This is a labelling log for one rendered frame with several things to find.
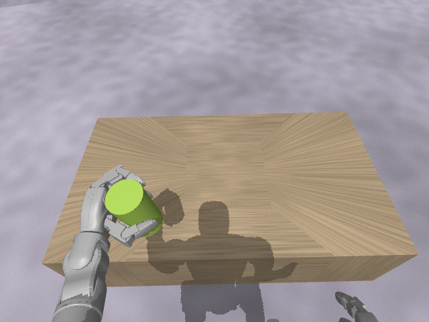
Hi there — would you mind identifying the left robot arm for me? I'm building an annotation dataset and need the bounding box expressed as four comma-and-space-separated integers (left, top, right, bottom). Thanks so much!
52, 231, 111, 322

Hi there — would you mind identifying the left robot hand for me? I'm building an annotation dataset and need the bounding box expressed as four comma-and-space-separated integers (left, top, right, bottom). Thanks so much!
80, 164, 158, 248

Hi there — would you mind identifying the right robot hand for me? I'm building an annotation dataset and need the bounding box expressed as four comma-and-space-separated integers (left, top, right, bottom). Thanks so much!
335, 292, 379, 322

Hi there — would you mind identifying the can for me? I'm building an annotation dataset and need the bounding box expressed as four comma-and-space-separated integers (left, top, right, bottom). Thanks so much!
105, 179, 163, 237

